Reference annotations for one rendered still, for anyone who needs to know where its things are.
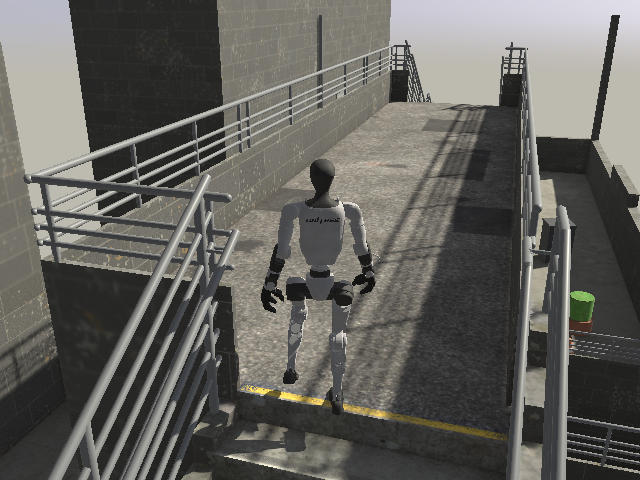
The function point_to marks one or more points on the right robot forearm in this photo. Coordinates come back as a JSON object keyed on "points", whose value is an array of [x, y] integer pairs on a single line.
{"points": [[367, 263]]}

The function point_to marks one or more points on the robot left upper arm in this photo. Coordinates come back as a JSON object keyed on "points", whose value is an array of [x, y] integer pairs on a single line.
{"points": [[288, 214]]}

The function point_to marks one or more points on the robot right upper arm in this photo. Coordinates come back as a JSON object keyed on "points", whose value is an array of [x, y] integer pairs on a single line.
{"points": [[353, 212]]}

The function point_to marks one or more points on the robot right shin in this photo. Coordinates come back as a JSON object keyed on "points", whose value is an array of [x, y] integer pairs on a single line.
{"points": [[338, 364]]}

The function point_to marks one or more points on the left robot forearm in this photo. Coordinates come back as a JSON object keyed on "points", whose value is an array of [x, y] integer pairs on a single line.
{"points": [[274, 271]]}

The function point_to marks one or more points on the right robot thigh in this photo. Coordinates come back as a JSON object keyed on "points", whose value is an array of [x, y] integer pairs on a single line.
{"points": [[341, 304]]}

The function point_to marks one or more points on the right robot hand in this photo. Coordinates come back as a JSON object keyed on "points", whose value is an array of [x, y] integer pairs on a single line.
{"points": [[361, 279]]}

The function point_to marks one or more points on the left robot hand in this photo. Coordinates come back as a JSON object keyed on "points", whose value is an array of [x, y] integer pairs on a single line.
{"points": [[266, 298]]}

